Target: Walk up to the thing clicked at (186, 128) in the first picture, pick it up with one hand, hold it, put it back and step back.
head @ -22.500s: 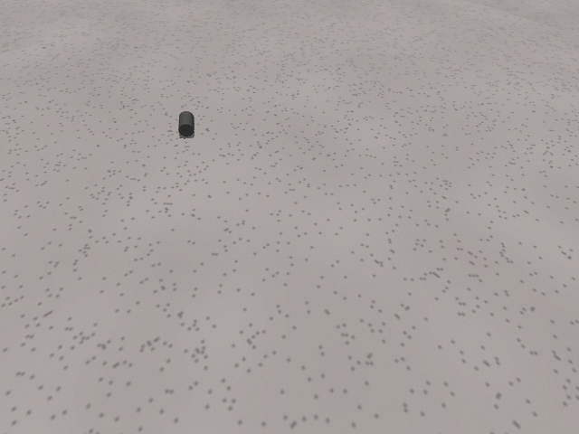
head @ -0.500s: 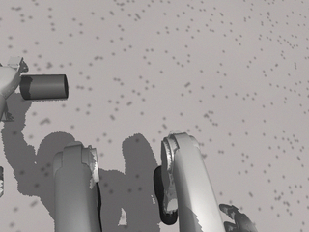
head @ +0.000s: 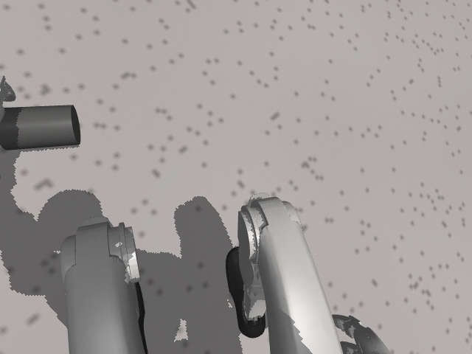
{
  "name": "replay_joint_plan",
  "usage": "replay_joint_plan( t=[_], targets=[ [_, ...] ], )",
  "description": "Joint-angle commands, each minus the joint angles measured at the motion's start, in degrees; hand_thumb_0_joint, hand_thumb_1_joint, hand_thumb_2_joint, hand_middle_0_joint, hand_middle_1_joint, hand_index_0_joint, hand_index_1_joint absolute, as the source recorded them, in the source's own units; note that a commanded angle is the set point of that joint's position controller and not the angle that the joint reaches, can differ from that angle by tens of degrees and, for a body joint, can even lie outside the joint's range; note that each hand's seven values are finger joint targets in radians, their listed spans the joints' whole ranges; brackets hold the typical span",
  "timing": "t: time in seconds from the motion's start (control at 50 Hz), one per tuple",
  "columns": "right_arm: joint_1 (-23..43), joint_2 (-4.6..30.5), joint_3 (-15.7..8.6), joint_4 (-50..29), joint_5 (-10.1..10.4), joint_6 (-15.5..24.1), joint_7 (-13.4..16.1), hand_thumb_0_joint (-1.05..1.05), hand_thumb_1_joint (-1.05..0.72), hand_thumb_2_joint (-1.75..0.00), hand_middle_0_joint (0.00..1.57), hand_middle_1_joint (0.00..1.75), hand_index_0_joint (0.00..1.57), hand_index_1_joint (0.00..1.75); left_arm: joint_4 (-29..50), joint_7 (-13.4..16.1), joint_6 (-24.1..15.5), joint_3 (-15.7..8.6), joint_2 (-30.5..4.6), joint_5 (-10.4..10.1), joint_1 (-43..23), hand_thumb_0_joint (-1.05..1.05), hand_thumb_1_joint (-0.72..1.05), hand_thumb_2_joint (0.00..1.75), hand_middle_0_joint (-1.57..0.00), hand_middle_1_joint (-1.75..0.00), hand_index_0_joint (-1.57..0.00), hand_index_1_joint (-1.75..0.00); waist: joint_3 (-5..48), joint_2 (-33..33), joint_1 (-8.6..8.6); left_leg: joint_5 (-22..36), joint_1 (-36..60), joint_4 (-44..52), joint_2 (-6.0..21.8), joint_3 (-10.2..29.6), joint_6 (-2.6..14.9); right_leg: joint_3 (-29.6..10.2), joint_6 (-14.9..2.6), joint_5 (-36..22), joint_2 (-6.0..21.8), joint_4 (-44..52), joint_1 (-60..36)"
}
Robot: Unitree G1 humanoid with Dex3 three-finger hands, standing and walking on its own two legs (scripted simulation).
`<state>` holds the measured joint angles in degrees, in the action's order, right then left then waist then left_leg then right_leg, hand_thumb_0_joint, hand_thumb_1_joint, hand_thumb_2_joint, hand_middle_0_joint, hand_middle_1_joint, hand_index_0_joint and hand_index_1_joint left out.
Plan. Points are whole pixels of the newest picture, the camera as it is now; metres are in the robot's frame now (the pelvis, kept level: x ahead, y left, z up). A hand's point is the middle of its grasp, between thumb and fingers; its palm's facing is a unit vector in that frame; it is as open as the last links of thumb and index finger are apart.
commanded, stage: rise first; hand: left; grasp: from above
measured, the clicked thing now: (41, 127) +0.52 +0.30 -0.30
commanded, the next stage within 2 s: approach in 1.54 s
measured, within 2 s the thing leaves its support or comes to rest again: neither
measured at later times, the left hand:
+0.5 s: hand out of the picture +0.46 +0.34 -0.18, palm faces -0.46 -0.06 -0.89, open 14.0 cm
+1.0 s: hand out of the picture +0.47 +0.34 -0.19, palm faces -0.46 -0.06 -0.89, open 14.1 cm
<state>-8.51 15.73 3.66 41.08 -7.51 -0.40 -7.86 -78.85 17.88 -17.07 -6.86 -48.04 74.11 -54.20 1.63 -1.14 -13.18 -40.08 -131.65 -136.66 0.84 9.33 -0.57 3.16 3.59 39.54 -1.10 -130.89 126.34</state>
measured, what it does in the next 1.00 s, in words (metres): stands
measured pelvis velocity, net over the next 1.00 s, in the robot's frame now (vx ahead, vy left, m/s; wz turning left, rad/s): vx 0.00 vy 0.00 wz -0.03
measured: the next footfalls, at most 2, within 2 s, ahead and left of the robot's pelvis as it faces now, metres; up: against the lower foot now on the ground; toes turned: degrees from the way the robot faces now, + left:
none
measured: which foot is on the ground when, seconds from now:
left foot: down 0.00-1.00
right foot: down 0.00-1.00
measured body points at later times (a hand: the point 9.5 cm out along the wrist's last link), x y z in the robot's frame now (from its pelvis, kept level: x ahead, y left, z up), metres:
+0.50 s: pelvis +0.00 +0.00 -0.01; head +0.24 +0.09 +0.35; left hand +0.48 +0.34 -0.13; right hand +0.05 -0.27 -0.10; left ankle +0.07 +0.13 -0.31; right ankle +0.10 -0.14 -0.31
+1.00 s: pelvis +0.00 +0.00 -0.02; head +0.25 +0.10 +0.34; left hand +0.49 +0.34 -0.14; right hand +0.04 -0.27 -0.10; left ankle +0.07 +0.13 -0.31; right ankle +0.10 -0.14 -0.31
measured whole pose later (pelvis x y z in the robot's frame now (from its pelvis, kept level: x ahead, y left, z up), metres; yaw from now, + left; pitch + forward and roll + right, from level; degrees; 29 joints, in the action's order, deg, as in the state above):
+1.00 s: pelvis +0.00 +0.00 -0.02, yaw -2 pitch +33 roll -12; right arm -8.4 16.0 8.1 40.0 -9.2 -0.5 -8.5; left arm -83.6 18.4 -18.3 -6.6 -54.2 76.0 -59.0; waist -0.8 -2.3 -16.1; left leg -39.6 -134.9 -140.4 0.4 10.9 0.0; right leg 4.3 4.0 38.8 -1.6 -133.1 128.4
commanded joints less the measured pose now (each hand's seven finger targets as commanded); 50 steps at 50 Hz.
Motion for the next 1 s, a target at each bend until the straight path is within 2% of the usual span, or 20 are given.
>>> replay_joint_plan(
  t=[0.0, 0.02, 0.14, 0.18, 0.2, 0.26, 0.3, 0.38, 0.4, 0.48, 0.5, 0.64, 0.7, 0.72, 0.74, 0.8, 0.88, 0.92, 0.94, 0.98],
  targets=[
    [-12.31, 14.70, -4.31, -0.31, -0.46, 0.06, 0.71, 0.00, -0.91, -0.90, 0.20, 0.30, 0.20, 0.30, 8.05, 2.14, -0.18, -2.26, -16.17, -1.15, -17.00, 0.00, -0.50, 0.95, -0.06, -1.06, -0.09, -1.02, 39.57, 19.18, -0.16, 13.45, 32.62, 14.17, -0.57, -5.67, 1.73, 5.99, -5.30, -14.10, -1.38, 11.78, -17.18],
    [-12.57, 14.69, -4.19, -0.38, -0.66, 0.07, 0.62, 0.00, -0.91, -0.90, 0.20, 0.30, 0.20, 0.30, 7.30, 2.18, -0.15, -2.14, -15.71, -1.18, -16.52, 0.00, -0.55, 1.03, -0.08, -1.02, -0.07, -1.03, 38.93, 18.18, -0.47, 13.53, 31.95, 13.90, -0.60, -5.73, 1.89, 5.98, -5.21, -14.39, -1.39, 11.98, -17.61],
    [-12.45, 14.96, -3.68, -0.20, -0.82, 0.10, 0.60, 0.00, -0.91, -0.90, 0.20, 0.30, 0.20, 0.30, 7.73, 2.77, -0.42, -2.47, -17.25, -0.81, -18.58, 0.00, -0.52, 0.98, -0.06, -1.04, -0.08, -1.02, 39.15, 19.21, -0.52, 12.50, 31.53, 13.46, -0.58, -5.86, 1.84, 6.16, -5.23, -13.63, -1.59, 11.68, -16.96],
    [-12.19, 15.16, -3.55, -0.15, -0.83, 0.10, 0.57, 0.00, -0.91, -0.90, 0.20, 0.30, 0.20, 0.30, 5.85, 2.86, -0.36, -1.66, -16.32, -0.61, -19.18, 0.00, -0.52, 0.98, -0.07, -1.04, -0.08, -1.02, 37.49, 19.63, -1.57, 11.00, 30.96, 14.07, -0.59, -5.07, 1.59, 6.65, -5.34, -12.34, -1.46, 11.03, -14.89],
    [-11.80, 14.90, -3.45, -0.37, -0.76, 0.15, 0.52, 0.00, -0.91, -0.90, 0.20, 0.30, 0.20, 0.30, 5.75, 2.75, -0.36, -1.13, -16.06, -0.60, -18.98, 0.00, -0.52, 0.98, -0.07, -1.04, -0.09, -1.02, 36.55, 19.61, -1.29, 10.21, 30.39, 13.97, -0.62, -5.35, 1.73, 6.52, -5.44, -11.72, -1.63, 11.51, -14.66],
    [-11.98, 15.34, -3.20, -0.37, -0.70, 0.09, 0.58, 0.00, -0.91, -0.90, 0.20, 0.30, 0.20, 0.30, 6.80, 2.75, -0.12, -1.77, -17.60, -0.48, -20.08, 0.00, -0.53, 0.99, -0.07, -1.03, -0.08, -1.02, 38.14, 20.82, -1.11, 11.71, 32.03, 13.72, -0.57, -5.10, 1.49, 6.61, -5.45, -12.81, -1.47, 10.73, -14.66],
    [-11.87, 15.55, -3.25, -0.24, -0.67, 0.14, 0.51, 0.00, -0.91, -0.90, 0.20, 0.30, 0.20, 0.30, 5.49, 2.77, 0.02, -1.57, -17.22, -0.42, -19.65, 0.00, -0.53, 0.99, -0.07, -1.03, -0.08, -1.02, 37.18, 21.03, -1.20, 11.54, 32.18, 14.07, -0.55, -4.58, 1.30, 6.83, -5.48, -12.60, -1.27, 10.04, -13.39],
    [-12.18, 15.28, -2.67, -0.46, -0.86, 0.13, 0.43, 0.00, -0.91, -0.90, 0.20, 0.30, 0.20, 0.30, 5.13, 2.55, 0.00, -1.21, -17.49, -0.31, -20.71, 0.00, -0.53, 0.99, -0.07, -1.03, -0.08, -1.02, 37.06, 19.99, -2.09, 11.12, 30.27, 13.17, -0.73, -5.07, 1.68, 6.77, -5.34, -12.69, -1.54, 10.66, -14.82],
    [-12.04, 15.44, -2.62, -0.35, -0.94, 0.05, 0.44, 0.00, -0.91, -0.90, 0.20, 0.30, 0.20, 0.30, 5.79, 2.54, -0.13, -1.72, -18.28, -0.40, -21.04, 0.00, -0.53, 0.99, -0.08, -1.02, -0.08, -1.01, 37.73, 20.86, -1.63, 11.14, 30.51, 13.34, -0.74, -5.14, 1.59, 6.74, -5.34, -12.68, -1.47, 10.59, -14.96],
    [-12.04, 15.78, -2.30, -0.45, -1.03, 0.03, 0.45, 0.00, -0.91, -0.90, 0.20, 0.30, 0.20, 0.30, 4.77, 2.41, -0.26, -1.02, -17.85, -0.12, -21.70, 0.00, -0.54, 1.00, -0.07, -1.02, -0.08, -1.02, 36.96, 20.77, -2.62, 11.18, 31.19, 13.20, -0.63, -4.36, 1.44, 7.15, -5.33, -12.67, -1.48, 10.02, -13.56],
    [-11.80, 15.62, -2.06, -0.49, -0.94, 0.00, 0.44, 0.00, -0.91, -0.90, 0.20, 0.30, 0.20, 0.30, 4.48, 2.40, -0.35, -1.15, -18.84, 0.12, -21.44, 0.00, -0.53, 0.99, -0.08, -1.02, -0.08, -1.01, 37.05, 21.19, -2.16, 11.41, 30.22, 12.64, -0.72, -4.95, 1.60, 6.89, -5.37, -12.97, -1.64, 10.22, -14.33],
    [-12.08, 15.91, -1.33, -0.57, -1.43, 0.11, 0.34, 0.00, -0.91, -0.90, 0.20, 0.30, 0.20, 0.30, 3.43, 2.51, -0.64, -1.44, -19.59, 0.04, -21.34, 0.00, -0.55, 1.01, -0.08, -1.01, -0.08, -1.01, 35.83, 21.39, -2.84, 12.42, 30.39, 11.93, -0.64, -4.75, 1.57, 7.09, -5.24, -13.69, -1.62, 9.77, -14.05],
    [-12.14, 16.05, -1.24, -0.63, -1.54, -0.03, 0.33, 0.00, -0.91, -0.90, 0.20, 0.30, 0.20, 0.30, 3.33, 2.77, -0.86, -2.40, -21.09, 0.31, -21.25, 0.00, -0.54, 1.00, -0.09, -1.00, -0.09, -1.00, 36.61, 21.41, -2.42, 12.00, 29.83, 12.09, -0.79, -4.91, 1.55, 7.22, -5.28, -13.35, -1.65, 9.57, -14.74],
    [-11.82, 15.78, -1.15, -0.84, -1.62, -0.01, 0.26, 0.00, -0.91, -0.90, 0.20, 0.30, 0.20, 0.30, 2.76, 2.55, -0.71, -1.45, -19.94, 0.33, -20.78, 0.00, -0.55, 1.01, -0.09, -0.99, -0.08, -1.00, 35.98, 21.59, -2.50, 11.82, 30.23, 11.87, -0.62, -4.91, 1.53, 7.16, -5.37, -13.13, -1.76, 9.69, -14.06],
    [-12.01, 16.14, -0.92, -0.74, -1.72, -0.10, 0.28, 0.00, -0.91, -0.90, 0.20, 0.30, 0.20, 0.30, 4.25, 2.63, -1.13, -1.74, -20.93, 0.16, -23.18, 0.00, -0.55, 1.01, -0.09, -1.00, -0.08, -1.00, 36.64, 22.42, -3.23, 11.73, 29.62, 11.78, -0.71, -4.90, 1.55, 7.27, -5.29, -13.24, -1.78, 9.61, -14.42],
    [-11.90, 16.21, -0.75, -0.98, -1.82, -0.33, 0.33, 0.00, -0.91, -0.90, 0.20, 0.30, 0.20, 0.30, 3.49, 2.73, -1.21, -1.80, -21.62, 0.62, -21.66, 0.00, -0.54, 1.00, -0.09, -1.00, -0.09, -1.00, 37.07, 22.34, -2.71, 12.13, 29.43, 11.35, -0.76, -5.10, 1.61, 7.24, -5.23, -13.65, -1.91, 9.68, -15.34],
    [-12.27, 16.14, -0.55, -0.88, -1.88, -0.18, 0.27, 0.00, -0.91, -0.90, 0.20, 0.30, 0.20, 0.30, 2.76, 2.67, -1.13, -1.43, -21.40, 0.53, -22.68, 0.00, -0.56, 1.02, -0.09, -0.99, -0.08, -1.00, 35.38, 20.87, -3.63, 10.58, 27.92, 11.20, -0.74, -4.89, 1.81, 7.33, -5.14, -12.60, -2.02, 9.92, -14.82],
    [-12.32, 16.22, -0.66, -0.80, -1.99, -0.06, 0.33, 0.00, -0.91, -0.90, 0.20, 0.30, 0.20, 0.30, 4.42, 2.80, -1.18, -2.31, -22.23, 0.54, -22.63, 0.00, -0.56, 1.02, -0.09, -0.99, -0.08, -1.00, 36.27, 21.88, -2.97, 11.41, 29.47, 11.25, -0.69, -5.04, 1.72, 7.31, -5.07, -13.13, -1.88, 10.06, -15.10],
    [-12.38, 16.27, -0.51, -0.86, -2.07, -0.12, 0.26, 0.00, -0.91, -0.90, 0.20, 0.30, 0.20, 0.30, 4.13, 2.78, -1.13, -1.56, -21.43, 0.58, -22.80, 0.00, -0.56, 1.02, -0.10, -0.98, -0.08, -0.99, 37.13, 22.56, -3.48, 12.06, 30.11, 11.26, -0.57, -4.74, 1.51, 7.55, -5.15, -13.58, -1.99, 9.58, -15.05],
    [-12.13, 16.38, -0.54, -0.84, -1.99, -0.29, 0.25, 0.00, -0.91, -0.90, 0.20, 0.30, 0.20, 0.30, 4.69, 2.79, -1.14, -1.64, -21.59, 0.81, -22.59, 0.00, -0.55, 1.02, -0.09, -0.98, -0.08, -1.00, 38.49, 23.88, -3.04, 13.85, 31.62, 11.55, -0.52, -4.37, 1.29, 7.73, -5.24, -14.85, -1.97, 8.90, -14.63]
  ],
)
